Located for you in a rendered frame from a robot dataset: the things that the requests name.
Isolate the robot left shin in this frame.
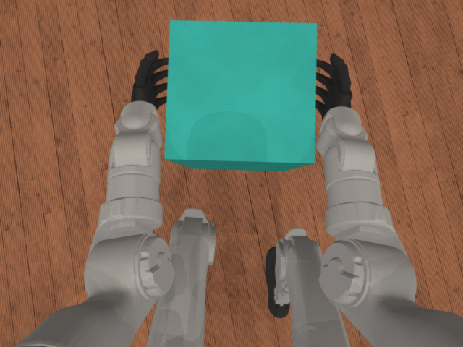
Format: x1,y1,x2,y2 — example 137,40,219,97
169,208,209,245

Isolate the robot right shin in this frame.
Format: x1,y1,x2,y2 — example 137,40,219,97
274,228,323,304

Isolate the robot right hand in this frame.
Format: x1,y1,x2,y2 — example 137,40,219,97
315,53,352,120

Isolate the left robot upper arm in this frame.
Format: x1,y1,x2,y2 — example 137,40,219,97
15,233,174,347

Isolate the right robot upper arm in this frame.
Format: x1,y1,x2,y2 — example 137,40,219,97
319,238,463,347

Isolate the robot left hand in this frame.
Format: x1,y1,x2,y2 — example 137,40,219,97
131,50,169,110

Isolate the carton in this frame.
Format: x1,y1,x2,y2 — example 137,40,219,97
164,20,317,171

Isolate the robot shin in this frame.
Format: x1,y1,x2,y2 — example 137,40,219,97
274,228,323,304
169,208,209,245

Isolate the robot left forearm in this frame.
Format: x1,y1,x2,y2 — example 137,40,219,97
84,101,163,290

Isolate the robot right forearm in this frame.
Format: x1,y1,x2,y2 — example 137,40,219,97
316,106,409,259

